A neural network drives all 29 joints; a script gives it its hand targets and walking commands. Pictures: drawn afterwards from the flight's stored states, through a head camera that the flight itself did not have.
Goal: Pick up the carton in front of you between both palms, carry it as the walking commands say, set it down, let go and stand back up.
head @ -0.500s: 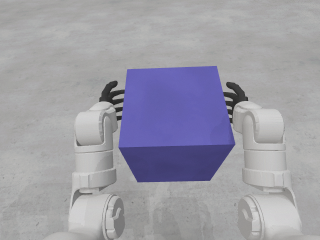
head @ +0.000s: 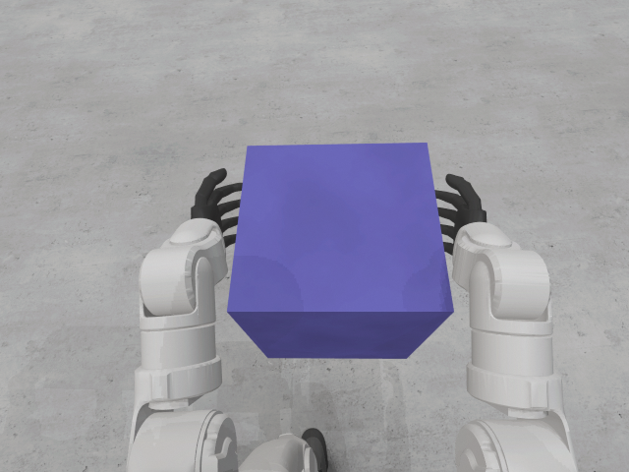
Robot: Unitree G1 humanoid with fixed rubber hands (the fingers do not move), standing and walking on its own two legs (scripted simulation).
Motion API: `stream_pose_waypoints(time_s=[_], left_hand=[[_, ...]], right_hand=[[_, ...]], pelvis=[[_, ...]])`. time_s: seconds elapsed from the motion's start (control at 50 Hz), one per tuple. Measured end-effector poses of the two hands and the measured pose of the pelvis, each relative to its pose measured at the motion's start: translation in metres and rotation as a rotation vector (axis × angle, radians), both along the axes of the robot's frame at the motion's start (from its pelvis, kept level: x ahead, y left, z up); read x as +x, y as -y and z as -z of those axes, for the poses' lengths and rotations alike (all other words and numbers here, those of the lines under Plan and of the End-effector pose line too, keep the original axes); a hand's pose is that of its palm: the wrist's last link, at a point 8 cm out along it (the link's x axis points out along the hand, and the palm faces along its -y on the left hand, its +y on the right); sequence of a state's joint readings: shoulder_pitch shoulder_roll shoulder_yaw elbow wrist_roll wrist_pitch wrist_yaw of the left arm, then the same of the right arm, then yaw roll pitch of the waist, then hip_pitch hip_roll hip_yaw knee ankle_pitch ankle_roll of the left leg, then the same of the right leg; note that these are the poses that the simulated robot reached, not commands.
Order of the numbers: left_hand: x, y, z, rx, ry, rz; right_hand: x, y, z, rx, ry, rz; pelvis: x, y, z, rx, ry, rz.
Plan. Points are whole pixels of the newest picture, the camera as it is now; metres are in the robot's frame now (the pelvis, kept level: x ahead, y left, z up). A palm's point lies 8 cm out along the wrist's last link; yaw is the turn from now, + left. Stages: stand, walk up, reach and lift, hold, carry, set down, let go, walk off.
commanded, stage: carry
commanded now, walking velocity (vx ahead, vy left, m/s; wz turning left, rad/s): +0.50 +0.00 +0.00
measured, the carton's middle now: (336, 265) +0.36 +0.00 +0.02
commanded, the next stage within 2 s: none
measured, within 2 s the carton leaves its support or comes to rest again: neither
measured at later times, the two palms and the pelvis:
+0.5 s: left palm (261, 103) +0.60 +0.12 +0.09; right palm (456, 99) +0.61 -0.18 +0.09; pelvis +0.32 -0.05 +0.01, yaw +2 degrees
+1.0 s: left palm (254, 2) +0.90 +0.16 +0.10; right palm out of the picture +0.89 -0.14 +0.10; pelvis +0.63 +0.01 +0.02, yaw -1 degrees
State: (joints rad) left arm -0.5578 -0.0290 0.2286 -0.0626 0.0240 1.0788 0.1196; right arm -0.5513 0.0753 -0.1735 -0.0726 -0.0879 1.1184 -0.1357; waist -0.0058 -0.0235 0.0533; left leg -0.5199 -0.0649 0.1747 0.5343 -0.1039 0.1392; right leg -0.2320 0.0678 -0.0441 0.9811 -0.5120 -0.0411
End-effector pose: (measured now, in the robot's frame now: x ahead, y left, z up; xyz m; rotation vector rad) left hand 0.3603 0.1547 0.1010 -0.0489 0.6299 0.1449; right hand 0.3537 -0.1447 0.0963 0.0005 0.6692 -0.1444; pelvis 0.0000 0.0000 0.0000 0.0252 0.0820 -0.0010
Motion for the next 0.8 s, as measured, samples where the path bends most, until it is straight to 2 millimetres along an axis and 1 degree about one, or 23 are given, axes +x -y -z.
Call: stream_pose_waypoints(time_s=[0.08,0.14,0.2,0.26,0.3,0.34,0.38,0.44,0.5,0.54,0.58,0.64,0.72,0.8], left_hand=[[0.054,0.015,-0.012,0.016,-0.044,0.062],[0.089,0.023,-0.025,0.014,-0.053,0.082],[0.121,0.026,-0.035,0.001,-0.046,0.075],[0.146,0.025,-0.037,-0.013,-0.042,0.043],[0.161,0.024,-0.034,-0.02,-0.044,0.014],[0.177,0.024,-0.028,-0.025,-0.047,-0.015],[0.194,0.027,-0.021,-0.026,-0.047,-0.04],[0.221,0.033,-0.006,-0.022,-0.044,-0.073],[0.24,0.038,0.006,-0.001,-0.101,-0.08],[0.251,0.039,0.009,0.007,-0.136,-0.08],[0.266,0.04,0.007,0.014,-0.148,-0.078],[0.296,0.04,-0.003,0.02,-0.129,-0.072],[0.346,0.037,-0.016,0.021,-0.078,-0.055],[0.403,0.026,-0.022,0.013,-0.031,-0.04]], right_hand=[[0.037,0.014,-0.011,-0.002,-0.046,0.046],[0.067,0.021,-0.025,0.004,-0.055,0.072],[0.101,0.025,-0.04,0.008,-0.046,0.082],[0.136,0.025,-0.047,0.014,-0.041,0.072],[0.158,0.024,-0.045,0.021,-0.042,0.058],[0.181,0.025,-0.039,0.03,-0.045,0.042],[0.203,0.027,-0.029,0.036,-0.046,0.028],[0.237,0.033,-0.007,0.051,-0.042,0.003],[0.258,0.038,0.009,0.057,-0.102,-0.014],[0.27,0.039,0.013,0.056,-0.135,-0.019],[0.285,0.04,0.012,0.044,-0.147,-0.035],[0.314,0.04,0.003,0.042,-0.127,-0.038],[0.36,0.037,-0.011,0.04,-0.076,-0.025],[0.413,0.026,-0.019,0.034,-0.028,-0.01]], pelvis=[[0.045,-0.008,-0.015,-0.027,-0.006,0.006],[0.08,-0.01,-0.026,-0.049,-0.01,0.011],[0.117,-0.006,-0.033,-0.065,-0.015,0.012],[0.158,0.003,-0.035,-0.071,-0.017,0.011],[0.187,0.01,-0.034,-0.069,-0.015,0.01],[0.217,0.018,-0.031,-0.062,-0.011,0.01],[0.248,0.027,-0.024,-0.056,-0.002,0.004],[0.293,0.039,-0.009,-0.059,0.014,-0.018],[0.325,0.046,-0.014,-0.053,0.012,-0.036],[0.345,0.05,-0.021,-0.041,0.01,-0.043],[0.366,0.051,-0.027,-0.032,0.008,-0.045],[0.4,0.05,-0.033,-0.02,0.004,-0.042],[0.45,0.042,-0.034,-0.014,0.005,-0.038],[0.507,0.028,-0.027,-0.02,0.014,-0.033]])
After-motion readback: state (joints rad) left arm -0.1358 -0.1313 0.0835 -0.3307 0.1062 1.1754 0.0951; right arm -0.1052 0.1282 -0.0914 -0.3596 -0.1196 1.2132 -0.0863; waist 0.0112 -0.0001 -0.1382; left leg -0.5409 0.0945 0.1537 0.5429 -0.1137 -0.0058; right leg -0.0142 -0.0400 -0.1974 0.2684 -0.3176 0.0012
